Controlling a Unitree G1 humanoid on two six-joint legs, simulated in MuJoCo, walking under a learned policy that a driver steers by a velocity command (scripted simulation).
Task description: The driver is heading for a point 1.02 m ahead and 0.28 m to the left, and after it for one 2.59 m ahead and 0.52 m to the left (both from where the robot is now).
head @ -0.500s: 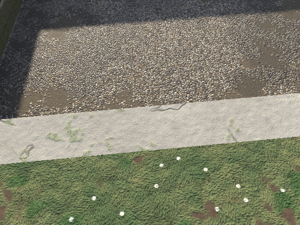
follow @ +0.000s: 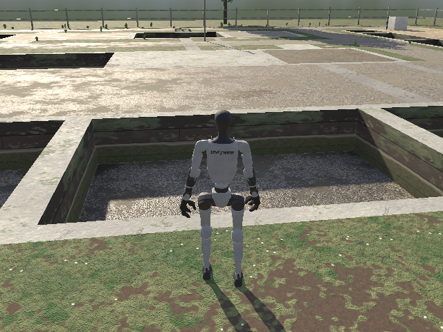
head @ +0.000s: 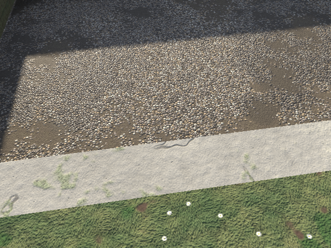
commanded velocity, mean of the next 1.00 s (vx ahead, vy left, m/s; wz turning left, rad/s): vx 0.41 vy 0.00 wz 0.12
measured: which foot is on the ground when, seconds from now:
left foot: down 0.00-0.72, up 0.74-1.00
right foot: down 0.00-0.24, up 0.26-0.70, down 0.72-1.00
